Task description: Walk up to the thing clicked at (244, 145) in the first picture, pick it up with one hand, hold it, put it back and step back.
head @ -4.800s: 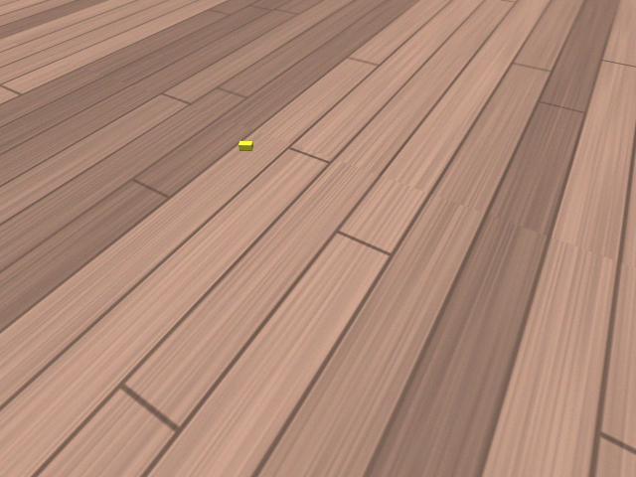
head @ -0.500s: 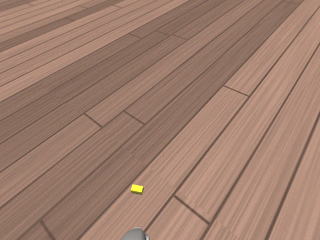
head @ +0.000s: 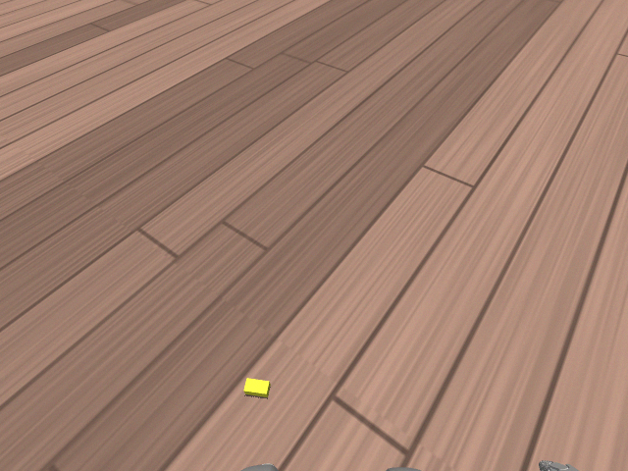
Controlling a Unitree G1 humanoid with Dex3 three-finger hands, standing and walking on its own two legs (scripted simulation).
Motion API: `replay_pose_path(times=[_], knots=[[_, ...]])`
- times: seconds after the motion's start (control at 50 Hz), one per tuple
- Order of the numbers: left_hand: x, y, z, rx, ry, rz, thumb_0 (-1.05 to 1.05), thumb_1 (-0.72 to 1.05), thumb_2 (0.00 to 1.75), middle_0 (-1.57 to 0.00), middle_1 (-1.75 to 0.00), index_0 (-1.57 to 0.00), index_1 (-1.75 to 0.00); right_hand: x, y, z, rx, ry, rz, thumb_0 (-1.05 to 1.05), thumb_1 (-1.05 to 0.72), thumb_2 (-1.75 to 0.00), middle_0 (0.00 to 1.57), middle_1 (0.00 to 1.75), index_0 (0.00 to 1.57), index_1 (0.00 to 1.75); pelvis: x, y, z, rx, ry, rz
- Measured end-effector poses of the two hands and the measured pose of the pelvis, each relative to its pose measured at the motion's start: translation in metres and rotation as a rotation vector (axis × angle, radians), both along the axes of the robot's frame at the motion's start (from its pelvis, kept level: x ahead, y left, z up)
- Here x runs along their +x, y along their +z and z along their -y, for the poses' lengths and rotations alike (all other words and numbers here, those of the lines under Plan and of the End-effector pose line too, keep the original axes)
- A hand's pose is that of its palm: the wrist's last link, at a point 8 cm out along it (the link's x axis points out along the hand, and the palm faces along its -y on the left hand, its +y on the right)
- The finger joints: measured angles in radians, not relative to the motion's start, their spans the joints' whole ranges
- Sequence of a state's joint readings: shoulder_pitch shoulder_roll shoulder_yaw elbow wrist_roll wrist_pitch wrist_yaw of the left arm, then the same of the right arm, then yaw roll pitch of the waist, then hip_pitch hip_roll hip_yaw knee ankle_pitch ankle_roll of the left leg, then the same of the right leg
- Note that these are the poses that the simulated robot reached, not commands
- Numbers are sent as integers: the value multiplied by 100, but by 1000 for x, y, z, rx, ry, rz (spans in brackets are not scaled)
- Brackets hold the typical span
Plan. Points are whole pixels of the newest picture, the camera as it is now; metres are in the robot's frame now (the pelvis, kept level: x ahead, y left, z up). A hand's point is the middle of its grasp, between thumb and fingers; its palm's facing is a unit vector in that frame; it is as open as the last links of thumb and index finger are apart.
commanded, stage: walk up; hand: left
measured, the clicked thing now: (257, 387) +0.45 +0.21 -0.74
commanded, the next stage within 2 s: stand in 1.36 s
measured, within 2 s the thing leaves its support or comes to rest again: neither
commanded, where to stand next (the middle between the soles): +0.09 -0.02 m, yaw +1 degrees
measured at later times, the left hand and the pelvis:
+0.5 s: hand out of the picture +0.13 +0.24 -0.13, palm faces -0.03 -0.95 -0.31, open 7.3 cm; pelvis +0.02 -0.01 +0.02, yaw +1 degrees
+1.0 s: hand out of the picture +0.10 +0.24 -0.13, palm faces +0.01 -0.94 -0.34, open 7.3 cm; pelvis +0.04 -0.01 +0.03, yaw +1 degrees
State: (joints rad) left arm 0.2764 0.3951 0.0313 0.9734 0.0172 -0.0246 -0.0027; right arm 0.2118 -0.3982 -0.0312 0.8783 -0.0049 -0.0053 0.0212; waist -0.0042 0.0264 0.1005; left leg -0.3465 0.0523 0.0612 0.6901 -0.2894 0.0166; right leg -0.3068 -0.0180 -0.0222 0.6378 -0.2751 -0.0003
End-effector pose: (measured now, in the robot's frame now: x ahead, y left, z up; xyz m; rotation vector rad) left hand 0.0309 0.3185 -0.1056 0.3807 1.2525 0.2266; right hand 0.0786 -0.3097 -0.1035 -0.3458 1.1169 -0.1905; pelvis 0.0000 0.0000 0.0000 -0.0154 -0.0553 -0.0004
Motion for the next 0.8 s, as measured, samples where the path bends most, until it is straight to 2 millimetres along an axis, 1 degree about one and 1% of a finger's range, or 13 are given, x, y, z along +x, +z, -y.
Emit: replay_pose_path(times=[0.08, 0.12, 0.18, 0.26, 0.34, 0.4, 0.44, 0.5, 0.56, 0.66, 0.8], knots=[[4, 9, 10, 6, -1, 5, 0, 91, 89, -20, -30, -20, -30, 6, -10, -6, 45, -7, -22, 1, -91, -90, 20, 30, 20, 30, 4, 4, 5, 8, -2, -5], [12, 11, 13, 1, -4, 11, 0, 91, 89, -20, -30, -20, -30, 7, -13, -10, 64, -5, -29, 1, -91, -90, 20, 30, 20, 30, 6, 6, 5, 14, 2, -7], [29, 12, 18, -15, -13, 40, 0, 91, 89, -20, -30, -21, -30, 5, -14, -13, 75, -7, -50, 1, -91, -90, 20, 30, 20, 30, 7, 8, 5, 15, 6, -4], [54, 12, 24, -47, -28, 86, 0, 91, 89, -20, -30, -21, -30, 3, -8, -16, 72, -10, -72, 1, -91, -90, 20, 30, 20, 30, 12, 13, 5, 16, 6, -8], [77, 11, 30, -76, -35, 124, 0, 91, 89, -20, -30, -21, -30, 3, 1, -13, 50, -16, -83, 1, -91, -90, 21, 30, 20, 30, 17, 17, 5, 14, 7, -10], [88, 11, 32, -92, -36, 138, 0, 91, 89, -20, -30, -21, -30, 6, 8, -9, 30, -21, -86, 1, -91, -90, 21, 30, 20, 30, 20, 20, 5, 12, 8, -10], [92, 11, 34, -98, -35, 137, 0, 91, 89, -20, -30, -21, -30, 8, 12, -6, 17, -25, -84, 1, -91, -90, 21, 30, 20, 30, 21, 22, 5, 12, 9, -11], [94, 11, 34, -102, -32, 125, 0, 91, 89, -20, -30, -21, -30, 13, 17, -1, 5, -29, -79, 1, -91, -90, 20, 30, 20, 30, 23, 24, 6, 11, 10, -13], [90, 11, 33, -99, -25, 102, 0, 91, 89, -20, -30, -21, -30, 19, 18, 1, -1, -31, -74, 1, -91, -90, 20, 30, 20, 30, 25, 25, 6, 11, 11, -15], [78, 12, 31, -86, -4, 57, 0, 91, 89, -20, -30, -21, -30, 28, 17, 1, 7, -26, -75, 1, -91, -90, 20, 30, 20, 30, 28, 27, 7, 11, 14, -18], [63, 14, 28, -70, 32, 14, 0, 91, 89, -20, -30, -20, -30, 36, 12, -5, 33, -16, -85, 1, -91, -90, 20, 30, 20, 30, 32, 28, 9, 10, 18, -18]])
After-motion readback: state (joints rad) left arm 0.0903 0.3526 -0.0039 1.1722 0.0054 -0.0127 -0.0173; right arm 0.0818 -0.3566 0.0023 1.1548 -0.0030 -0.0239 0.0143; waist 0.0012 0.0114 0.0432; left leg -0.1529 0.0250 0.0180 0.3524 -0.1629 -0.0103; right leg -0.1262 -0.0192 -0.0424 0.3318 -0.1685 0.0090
